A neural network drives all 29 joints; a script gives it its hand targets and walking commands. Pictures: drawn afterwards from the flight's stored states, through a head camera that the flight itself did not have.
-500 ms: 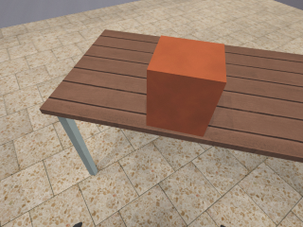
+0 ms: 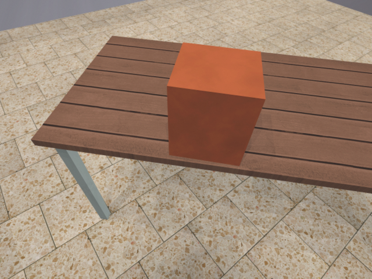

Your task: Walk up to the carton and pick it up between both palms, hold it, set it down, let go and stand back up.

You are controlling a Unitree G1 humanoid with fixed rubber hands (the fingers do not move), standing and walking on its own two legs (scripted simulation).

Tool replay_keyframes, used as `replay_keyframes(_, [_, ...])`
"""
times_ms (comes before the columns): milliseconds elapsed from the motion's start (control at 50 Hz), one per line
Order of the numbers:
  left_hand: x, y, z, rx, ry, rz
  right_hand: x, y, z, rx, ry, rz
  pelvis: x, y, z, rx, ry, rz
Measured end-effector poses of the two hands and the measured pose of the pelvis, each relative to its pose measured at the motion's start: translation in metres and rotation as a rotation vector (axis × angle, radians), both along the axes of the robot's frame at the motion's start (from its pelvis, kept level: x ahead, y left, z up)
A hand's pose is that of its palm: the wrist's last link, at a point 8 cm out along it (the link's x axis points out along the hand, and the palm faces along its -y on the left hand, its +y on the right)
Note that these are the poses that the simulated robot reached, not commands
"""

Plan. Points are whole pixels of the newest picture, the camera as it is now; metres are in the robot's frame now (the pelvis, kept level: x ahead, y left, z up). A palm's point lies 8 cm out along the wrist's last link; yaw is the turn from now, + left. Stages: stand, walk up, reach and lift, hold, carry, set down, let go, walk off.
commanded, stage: walk up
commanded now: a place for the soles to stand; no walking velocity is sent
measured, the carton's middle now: (212, 106) +0.54 -0.06 +0.05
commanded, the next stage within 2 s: none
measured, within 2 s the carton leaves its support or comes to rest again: neither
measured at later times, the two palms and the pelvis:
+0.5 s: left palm (100, 277) +0.14 +0.19 -0.10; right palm out of the picture +0.13 -0.27 -0.12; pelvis +0.08 -0.03 +0.01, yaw -8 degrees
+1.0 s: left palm (101, 229) +0.24 +0.21 -0.11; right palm (281, 254) +0.20 -0.23 -0.11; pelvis +0.10 +0.01 -0.01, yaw -9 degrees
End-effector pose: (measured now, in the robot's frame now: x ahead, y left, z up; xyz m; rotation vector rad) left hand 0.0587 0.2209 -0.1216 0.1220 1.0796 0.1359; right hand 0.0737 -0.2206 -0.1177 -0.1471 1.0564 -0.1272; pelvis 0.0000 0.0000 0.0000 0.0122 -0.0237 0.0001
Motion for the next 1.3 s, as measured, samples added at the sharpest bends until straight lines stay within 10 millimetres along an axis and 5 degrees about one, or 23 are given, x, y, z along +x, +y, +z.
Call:
replay_keyframes(140, [0.011,0.0,0.0,0.018,0.001,-0.057,-0.015,-0.013,-0.003,-0.012,-0.008,-0.061,0.014,-0.004,-0.005,0.013,0.008,-0.051])
replay_keyframes(280, [0.068,-0.026,0.007,0.047,-0.099,-0.127,-0.037,-0.05,-0.025,-0.01,0.127,-0.123,0.042,-0.029,-0.016,0.018,-0.004,-0.093])
replay_keyframes(500, [0.08,-0.036,0.026,0.085,-0.014,-0.067,0.056,-0.053,-0.004,0.012,0.027,-0.093,0.081,-0.032,0.006,0.013,0.007,-0.142])
replay_keyframes(700, [0.154,-0.018,-0.001,0.026,-0.09,-0.106,0.111,-0.007,-0.01,0.003,-0.033,-0.089,0.098,-0.01,-0.013,-0.019,0.009,-0.132])
replay_keyframes(800, [0.178,-0.007,0.0,0.034,-0.117,-0.141,0.123,-0.003,0.002,-0.003,-0.091,-0.107,0.098,0.001,-0.011,-0.01,0.007,-0.157])
replay_keyframes(960, [0.187,-0.007,0.009,0.019,-0.14,-0.177,0.129,-0.008,0.012,-0.008,-0.143,-0.12,0.097,0.011,-0.007,-0.015,0.007,-0.16])
replay_keyframes(1300, [0.174,-0.004,0.005,-0.005,-0.115,-0.197,0.096,0.002,0.008,-0.001,-0.098,-0.143,0.092,0.021,-0.006,-0.016,0.004,-0.165])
